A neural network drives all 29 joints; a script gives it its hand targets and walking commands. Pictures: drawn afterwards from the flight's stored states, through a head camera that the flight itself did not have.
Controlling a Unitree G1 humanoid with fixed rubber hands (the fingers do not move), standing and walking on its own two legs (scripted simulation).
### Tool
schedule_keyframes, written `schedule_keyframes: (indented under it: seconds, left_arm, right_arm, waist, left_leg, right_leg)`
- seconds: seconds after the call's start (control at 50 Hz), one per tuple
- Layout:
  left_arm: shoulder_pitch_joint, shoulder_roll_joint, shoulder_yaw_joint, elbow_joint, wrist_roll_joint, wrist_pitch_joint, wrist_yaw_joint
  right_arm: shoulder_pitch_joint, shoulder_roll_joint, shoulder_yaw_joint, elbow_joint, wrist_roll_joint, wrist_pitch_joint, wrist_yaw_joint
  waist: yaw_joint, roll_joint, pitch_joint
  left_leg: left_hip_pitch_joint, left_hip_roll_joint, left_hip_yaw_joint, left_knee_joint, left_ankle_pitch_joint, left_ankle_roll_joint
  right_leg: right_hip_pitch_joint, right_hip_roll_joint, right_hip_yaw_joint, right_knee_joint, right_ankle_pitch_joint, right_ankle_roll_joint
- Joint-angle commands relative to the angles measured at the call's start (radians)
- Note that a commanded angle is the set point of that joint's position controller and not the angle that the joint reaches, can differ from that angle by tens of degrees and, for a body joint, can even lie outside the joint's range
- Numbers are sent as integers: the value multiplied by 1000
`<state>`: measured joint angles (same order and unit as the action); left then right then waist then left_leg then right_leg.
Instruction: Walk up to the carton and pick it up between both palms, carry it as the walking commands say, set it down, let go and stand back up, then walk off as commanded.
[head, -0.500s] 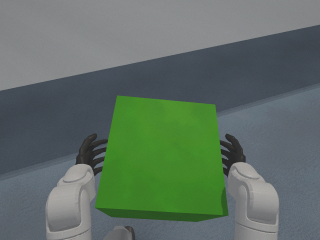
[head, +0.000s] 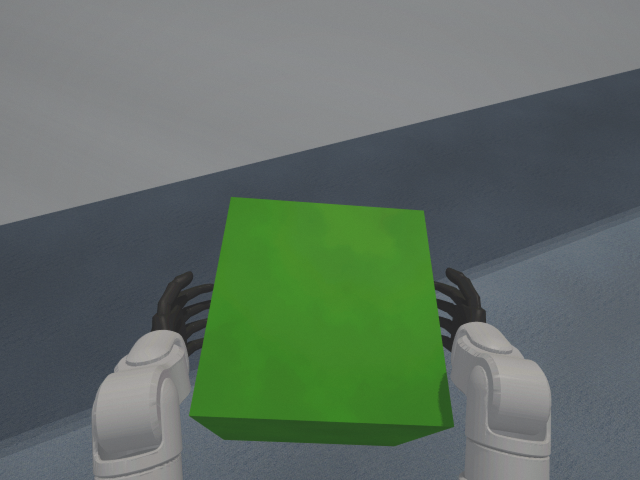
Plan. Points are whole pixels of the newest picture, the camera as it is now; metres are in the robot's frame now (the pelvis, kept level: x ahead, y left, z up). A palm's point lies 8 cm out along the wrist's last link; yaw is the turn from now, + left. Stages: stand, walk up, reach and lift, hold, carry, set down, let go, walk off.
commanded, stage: carry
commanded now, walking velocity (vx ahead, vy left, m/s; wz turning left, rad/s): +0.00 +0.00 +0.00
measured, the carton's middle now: (318, 331) +0.31 -0.01 +0.02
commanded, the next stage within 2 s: none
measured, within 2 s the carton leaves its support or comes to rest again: neither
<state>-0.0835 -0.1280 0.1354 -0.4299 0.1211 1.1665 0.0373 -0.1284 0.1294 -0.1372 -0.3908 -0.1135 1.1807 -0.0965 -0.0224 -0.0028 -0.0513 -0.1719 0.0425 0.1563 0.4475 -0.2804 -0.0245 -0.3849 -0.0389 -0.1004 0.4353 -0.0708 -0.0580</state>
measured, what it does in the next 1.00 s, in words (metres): steps on the spot: left foot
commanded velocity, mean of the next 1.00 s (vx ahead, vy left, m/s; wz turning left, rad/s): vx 0.00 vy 0.00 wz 0.00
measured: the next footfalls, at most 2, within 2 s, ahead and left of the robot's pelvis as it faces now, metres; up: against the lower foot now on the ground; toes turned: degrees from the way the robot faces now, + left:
left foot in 0.36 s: +0.06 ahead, +0.14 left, +0.00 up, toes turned +10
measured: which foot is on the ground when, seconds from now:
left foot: up 0.00-0.34, down 0.36-1.00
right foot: down 0.00-1.00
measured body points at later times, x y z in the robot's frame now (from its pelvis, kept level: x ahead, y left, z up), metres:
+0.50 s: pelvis +0.02 +0.02 +0.00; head +0.01 +0.02 +0.45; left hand +0.29 +0.18 +0.07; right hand +0.29 -0.15 +0.07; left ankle +0.02 +0.14 -0.74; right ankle +0.09 -0.08 -0.74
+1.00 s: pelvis +0.02 +0.03 +0.00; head +0.00 +0.03 +0.45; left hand +0.29 +0.20 +0.02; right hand +0.30 -0.13 +0.02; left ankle +0.02 +0.14 -0.74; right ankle +0.09 -0.08 -0.74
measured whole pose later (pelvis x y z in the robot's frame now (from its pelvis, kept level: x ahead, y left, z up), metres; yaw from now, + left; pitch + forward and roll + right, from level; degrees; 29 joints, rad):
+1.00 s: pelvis +0.02 +0.03 +0.00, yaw +2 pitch +3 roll +1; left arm -0.06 -0.13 0.16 0.10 0.17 0.68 0.03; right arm -0.07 0.13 -0.14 0.12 -0.23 0.68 -0.07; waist -0.02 -0.01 -0.13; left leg -0.28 0.03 0.14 0.48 -0.25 0.01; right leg -0.37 -0.07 -0.12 0.46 -0.14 -0.01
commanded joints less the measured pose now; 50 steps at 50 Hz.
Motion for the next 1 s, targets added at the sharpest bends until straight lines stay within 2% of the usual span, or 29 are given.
schedule_keyframes:
  seconds: [0.0,0.06,0.08,0.14,0.16,0.2,0.24,0.3,0.36,0.4,0.42,0.44,0.46,0.48,0.5,0.54,0.58,0.66,0.7,0.72,0.74,0.76,0.78,0.8,0.82,0.84,0.88,0.96,0.98]
  left_arm:
    - [-432,-817,-679,12,-373,50,-252]
    - [-381,-823,-660,-25,-379,31,-250]
    - [-405,-836,-671,-28,-384,31,-249]
    - [-426,-828,-677,-98,-397,16,-246]
    - [-415,-830,-685,-103,-400,16,-247]
    - [-423,-836,-690,-98,-406,16,-247]
    - [-412,-815,-682,-89,-396,18,-243]
    - [-403,-814,-677,-48,-384,20,-240]
    - [-420,-827,-694,-31,-386,18,-235]
    - [-437,-818,-650,58,-339,13,-234]
    - [-429,-783,-579,181,-270,-17,-232]
    - [-423,-774,-609,130,-290,-26,-231]
    - [-451,-766,-567,217,-252,-60,-232]
    - [-447,-732,-522,296,-204,-96,-231]
    - [-485,-761,-589,178,-263,-110,-229]
    - [-516,-765,-553,241,-240,-158,-228]
    - [-500,-707,-447,408,-142,-245,-221]
    - [-547,-724,-502,266,-191,-352,-202]
    - [-525,-689,-458,349,-144,-404,-194]
    - [-543,-690,-503,232,-189,-408,-188]
    - [-459,-670,-434,393,-119,-424,-184]
    - [-454,-646,-436,376,-115,-445,-180]
    - [-409,-625,-427,414,-106,-447,-179]
    - [-396,-611,-440,379,-112,-457,-173]
    - [-367,-589,-405,462,-74,-464,-177]
    - [-366,-572,-408,448,-78,-472,-173]
    - [-313,-502,-351,520,-30,-519,-163]
    - [-301,-425,-333,458,-41,-586,-137]
    - [-276,-400,-284,540,-4,-612,-137]
  right_arm:
    - [-426,853,755,-35,384,32,286]
    - [-474,858,796,-140,424,17,275]
    - [-468,866,794,-124,425,18,275]
    - [-454,883,802,-143,436,6,267]
    - [-442,877,810,-162,432,3,263]
    - [-438,884,803,-150,437,7,264]
    - [-425,874,793,-133,427,9,267]
    - [-427,880,784,-112,428,8,266]
    - [-445,871,789,-126,433,14,274]
    - [-452,837,729,-35,388,1,283]
    - [-415,793,633,117,312,-27,287]
    - [-418,818,680,63,343,-37,287]
    - [-416,789,597,177,285,-70,293]
    - [-389,773,556,270,241,-107,294]
    - [-421,813,619,166,299,-117,295]
    - [-463,813,583,212,278,-168,295]
    - [-415,765,459,409,172,-259,291]
    - [-507,789,533,241,229,-375,267]
    - [-449,754,469,350,167,-429,256]
    - [-495,768,539,222,226,-437,249]
    - [-415,723,464,373,149,-449,247]
    - [-437,699,474,320,153,-477,239]
    - [-413,684,472,353,139,-478,233]
    - [-354,696,491,364,144,-486,231]
    - [-316,662,457,447,104,-492,231]
    - [-293,633,448,439,95,-500,226]
    - [-293,569,419,468,66,-552,218]
    - [-264,553,441,437,71,-615,205]
    - [-272,521,401,487,34,-642,200]
  waist:
    - [36,-206,-375]
    - [40,-216,-481]
    - [39,-180,-472]
    - [42,-185,-475]
    - [43,-189,-473]
    - [42,-170,-450]
    - [31,-129,-442]
    - [29,-86,-452]
    - [36,19,-403]
    - [34,15,-376]
    - [32,60,-356]
    - [33,40,-343]
    - [32,73,-358]
    - [31,61,-323]
    - [30,42,-337]
    - [34,36,-302]
    - [35,44,-324]
    - [32,22,-343]
    - [30,60,-344]
    - [30,27,-344]
    - [29,14,-376]
    - [30,31,-384]
    - [25,-2,-363]
    - [28,39,-370]
    - [26,11,-350]
    - [25,2,-364]
    - [29,32,-355]
    - [41,26,-339]
    - [41,15,-315]
  left_leg:
    - [-225,38,-99,145,-199,-6]
    - [-203,31,-94,174,-221,-1]
    - [-195,16,-79,170,-232,2]
    - [-193,-11,-48,162,-196,2]
    - [-198,4,-60,139,-198,9]
    - [-160,-4,-31,78,-196,3]
    - [-83,13,-27,-1,-19,2]
    - [5,76,-68,-47,50,7]
    - [34,129,-101,-49,200,20]
    - [-21,134,-105,-46,120,12]
    - [-12,133,-87,-56,115,9]
    - [-30,133,-95,-60,94,15]
    - [-22,127,-93,-66,88,20]
    - [-45,127,-98,-74,65,26]
    - [-52,134,-102,-71,86,31]
    - [-84,131,-106,-77,92,35]
    - [-63,126,-94,-62,134,34]
    - [-79,135,-111,-62,107,53]
    - [-65,125,-108,-62,104,54]
    - [-78,127,-117,-55,134,58]
    - [-56,116,-102,-21,139,56]
    - [-53,108,-99,-11,149,52]
    - [-66,110,-108,-3,136,57]
    - [-66,100,-96,-1,118,52]
    - [-86,102,-101,-6,90,53]
    - [-88,100,-104,0,90,52]
    - [-86,100,-98,-6,99,51]
    - [-109,98,-96,7,79,60]
    - [-111,94,-87,4,64,62]
  right_leg:
    - [559,-303,209,-79,667,-63]
    - [586,-286,185,-35,700,-41]
    - [554,-277,183,-55,673,-24]
    - [523,-248,153,-57,651,-5]
    - [517,-246,144,-38,630,-31]
    - [439,-228,135,-59,462,-57]
    - [358,-199,90,-43,340,-34]
    - [303,-174,73,-30,165,-4]
    - [235,-143,65,-17,67,19]
    - [241,-123,65,-43,5,24]
    - [213,-119,66,-38,-4,23]
    - [229,-120,66,-40,-7,25]
    - [213,-125,66,-35,-13,28]
    - [200,-123,66,-35,-32,35]
    - [209,-121,59,-27,-29,37]
    - [204,-107,46,-14,-44,47]
    - [193,-110,45,-5,-18,54]
    - [194,-101,35,-3,-75,64]
    - [193,-107,49,2,-51,55]
    - [214,-107,41,6,-30,54]
    - [212,-116,48,2,16,52]
    - [225,-123,55,5,36,46]
    - [214,-124,59,4,55,46]
    - [212,-139,63,19,73,41]
    - [212,-137,59,10,45,41]
    - [215,-136,63,14,48,35]
    - [197,-138,59,32,29,33]
    - [159,-119,48,51,-14,43]
    - [142,-117,42,57,-25,43]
